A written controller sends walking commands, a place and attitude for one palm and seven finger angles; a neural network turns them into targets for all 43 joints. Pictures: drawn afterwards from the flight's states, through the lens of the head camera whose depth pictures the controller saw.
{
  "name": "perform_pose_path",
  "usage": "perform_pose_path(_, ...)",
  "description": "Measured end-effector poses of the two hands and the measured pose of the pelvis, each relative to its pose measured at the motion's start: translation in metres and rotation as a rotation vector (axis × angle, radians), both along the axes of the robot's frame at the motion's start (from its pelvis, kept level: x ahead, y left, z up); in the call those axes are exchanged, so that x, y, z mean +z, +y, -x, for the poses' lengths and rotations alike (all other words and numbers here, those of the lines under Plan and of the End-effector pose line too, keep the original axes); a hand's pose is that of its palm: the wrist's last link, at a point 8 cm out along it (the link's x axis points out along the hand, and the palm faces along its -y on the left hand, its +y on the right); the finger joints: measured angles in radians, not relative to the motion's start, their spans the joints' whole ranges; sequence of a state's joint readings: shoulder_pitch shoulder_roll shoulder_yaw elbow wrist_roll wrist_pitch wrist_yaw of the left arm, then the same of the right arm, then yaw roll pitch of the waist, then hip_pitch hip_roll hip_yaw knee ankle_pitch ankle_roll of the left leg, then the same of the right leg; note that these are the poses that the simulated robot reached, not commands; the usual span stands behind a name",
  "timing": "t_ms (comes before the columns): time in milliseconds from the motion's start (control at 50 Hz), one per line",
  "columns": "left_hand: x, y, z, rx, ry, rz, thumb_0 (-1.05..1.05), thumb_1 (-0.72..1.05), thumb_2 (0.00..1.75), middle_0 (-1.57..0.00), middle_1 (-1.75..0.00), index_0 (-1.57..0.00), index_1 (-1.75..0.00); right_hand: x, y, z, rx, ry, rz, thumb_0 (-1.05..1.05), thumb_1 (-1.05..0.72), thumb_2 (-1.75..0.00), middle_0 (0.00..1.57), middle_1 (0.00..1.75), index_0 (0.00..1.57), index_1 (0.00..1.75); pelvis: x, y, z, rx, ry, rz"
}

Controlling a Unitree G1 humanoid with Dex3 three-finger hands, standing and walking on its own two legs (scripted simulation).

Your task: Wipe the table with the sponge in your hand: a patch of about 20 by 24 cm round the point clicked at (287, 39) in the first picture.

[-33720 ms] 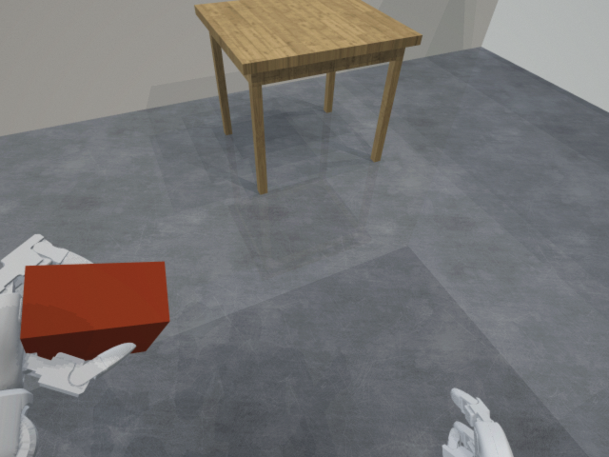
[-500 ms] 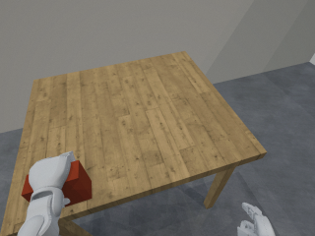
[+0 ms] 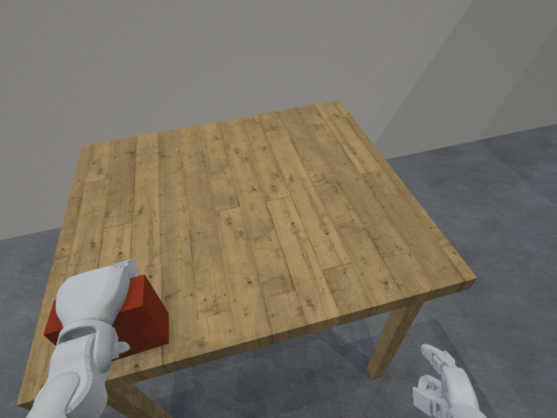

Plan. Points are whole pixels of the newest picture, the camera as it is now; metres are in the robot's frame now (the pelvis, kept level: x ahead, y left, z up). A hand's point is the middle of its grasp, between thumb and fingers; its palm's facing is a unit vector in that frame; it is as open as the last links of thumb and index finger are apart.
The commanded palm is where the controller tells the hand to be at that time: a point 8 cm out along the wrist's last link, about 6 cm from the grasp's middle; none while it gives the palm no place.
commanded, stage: lift the sponge slowly off the table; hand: left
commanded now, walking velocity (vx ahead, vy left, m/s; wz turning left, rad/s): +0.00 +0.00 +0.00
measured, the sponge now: (118, 328) +0.23 +0.29 -0.02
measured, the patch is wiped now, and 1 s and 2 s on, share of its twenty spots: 1.00 1.00 1.00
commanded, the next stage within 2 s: bring the sponge back beside the body in 1.16 s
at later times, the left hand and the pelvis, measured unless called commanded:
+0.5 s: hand (103, 300) +0.24 +0.30 +0.05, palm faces -0.05 -0.10 -0.99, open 10.2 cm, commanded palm +0.23 +0.29 +0.12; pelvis +0.00 +0.00 +0.01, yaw +0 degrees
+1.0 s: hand (101, 292) +0.24 +0.28 +0.08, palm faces -0.01 -0.10 -0.99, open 10.2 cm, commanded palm +0.22 +0.28 +0.15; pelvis +0.01 +0.00 +0.01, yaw +0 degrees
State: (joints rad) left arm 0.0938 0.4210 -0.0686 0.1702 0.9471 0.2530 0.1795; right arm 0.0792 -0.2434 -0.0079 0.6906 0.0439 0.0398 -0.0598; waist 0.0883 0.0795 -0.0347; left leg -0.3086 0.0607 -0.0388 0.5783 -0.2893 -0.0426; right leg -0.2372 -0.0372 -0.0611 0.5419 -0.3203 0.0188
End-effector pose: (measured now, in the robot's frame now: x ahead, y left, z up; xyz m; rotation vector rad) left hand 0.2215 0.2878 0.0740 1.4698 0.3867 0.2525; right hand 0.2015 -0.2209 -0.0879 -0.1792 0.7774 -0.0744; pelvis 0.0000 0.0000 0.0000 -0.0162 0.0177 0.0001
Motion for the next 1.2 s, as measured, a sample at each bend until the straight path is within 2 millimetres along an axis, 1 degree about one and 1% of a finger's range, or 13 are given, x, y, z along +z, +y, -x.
perform_pose_path(100,0.002,0.001,-0.002,-0.002,0.02,0.008,0.0,-0.5,1.04,-0.72,-1.34,-0.72,-1.35,0.002,-0.004,0.003,-0.002,0.001,0.007,0.01,-0.91,-0.9,0.2,0.3,0.21,0.3,0.002,-0.002,0.001,-0.003,-0.007,-0.002)
perform_pose_path(200,0.011,-0.001,0.0,-0.028,0.0,0.008,0.0,-0.5,1.04,-0.72,-1.34,-0.72,-1.35,0.004,-0.009,0.005,-0.012,-0.001,0.018,0.01,-0.91,-0.9,0.2,0.3,0.21,0.3,0.004,-0.002,0.0,-0.006,-0.016,-0.001)
perform_pose_path(300,0.016,0.005,0.002,-0.017,-0.01,0.005,0.0,-0.5,1.04,-0.72,-1.34,-0.72,-1.35,0.005,-0.013,0.007,-0.021,0.002,0.026,0.01,-0.91,-0.9,0.2,0.3,0.2,0.3,0.005,-0.001,0.0,-0.007,-0.025,-0.001)
perform_pose_path(400,0.02,0.01,0.001,-0.003,-0.008,0.005,0.0,-0.5,1.04,-0.72,-1.34,-0.72,-1.34,0.006,-0.011,0.005,-0.017,-0.001,0.031,0.01,-0.91,-0.9,0.2,0.3,0.2,0.3,0.006,0.0,0.001,-0.003,-0.032,-0.001)
perform_pose_path(620,0.037,0.001,-0.007,-0.047,-0.042,0.011,0.0,-0.5,1.04,-0.72,-1.34,-0.72,-1.34,0.011,0.006,-0.007,0.012,-0.034,-0.001,0.01,-0.91,-0.9,0.2,0.3,0.2,0.3,0.008,0.004,-0.001,-0.003,-0.042,-0.003)
perform_pose_path(740,0.047,0.001,-0.006,-0.024,-0.064,0.009,0.0,-0.5,1.04,-0.72,-1.34,-0.73,-1.34,0.015,0.012,-0.016,0.033,-0.05,-0.018,0.01,-0.91,-0.9,0.2,0.3,0.21,0.3,0.009,0.004,-0.004,-0.004,-0.05,-0.005)
perform_pose_path(820,0.052,0.001,-0.003,-0.008,-0.061,0.011,0.0,-0.5,1.04,-0.72,-1.34,-0.73,-1.34,0.018,0.013,-0.022,0.048,-0.06,-0.02,0.01,-0.91,-0.9,0.2,0.3,0.21,0.3,0.01,0.004,-0.005,0.0,-0.059,-0.006)
perform_pose_path(1000,0.062,-0.01,0.004,-0.035,-0.064,0.012,0.0,-0.5,1.04,-0.72,-1.34,-0.73,-1.34,0.024,0.014,-0.034,0.077,-0.088,-0.017,0.01,-0.91,-0.9,0.2,0.3,0.2,0.3,0.011,0.0,-0.006,0.004,-0.075,-0.007)
perform_pose_path(1120,0.072,-0.007,0.001,-0.018,-0.083,-0.005,0.0,-0.5,1.04,-0.73,-1.34,-0.73,-1.34,0.026,0.013,-0.036,0.084,-0.092,-0.014,0.01,-0.91,-0.9,0.2,0.3,0.2,0.3,0.011,-0.004,-0.004,0.004,-0.081,-0.007)
perform_pose_path(1200,0.073,-0.003,0.0,0.006,-0.07,-0.003,0.0,-0.5,1.04,-0.73,-1.34,-0.73,-1.34,0.026,0.01,-0.035,0.082,-0.088,-0.014,0.01,-0.91,-0.9,0.2,0.3,0.21,0.3,0.012,-0.006,-0.003,0.005,-0.078,-0.008)
